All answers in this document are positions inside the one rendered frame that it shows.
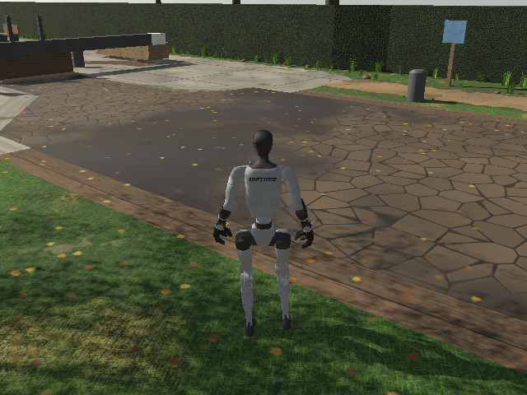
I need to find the robot left hand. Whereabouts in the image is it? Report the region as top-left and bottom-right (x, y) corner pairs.
(213, 226), (232, 244)

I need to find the robot left shin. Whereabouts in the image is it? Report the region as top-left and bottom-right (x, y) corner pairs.
(240, 273), (254, 326)

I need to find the left robot upper arm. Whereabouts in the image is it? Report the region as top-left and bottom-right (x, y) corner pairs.
(222, 165), (246, 211)

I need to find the right robot upper arm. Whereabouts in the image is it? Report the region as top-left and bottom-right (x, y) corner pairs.
(280, 165), (303, 211)

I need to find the robot left foot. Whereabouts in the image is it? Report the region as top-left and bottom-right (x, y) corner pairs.
(244, 316), (255, 337)

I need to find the right robot forearm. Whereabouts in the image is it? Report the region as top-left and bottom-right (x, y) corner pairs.
(296, 198), (312, 233)

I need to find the left robot forearm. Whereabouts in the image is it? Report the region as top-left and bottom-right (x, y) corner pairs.
(215, 198), (231, 230)

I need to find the robot right hand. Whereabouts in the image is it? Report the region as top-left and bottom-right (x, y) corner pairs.
(295, 230), (314, 248)

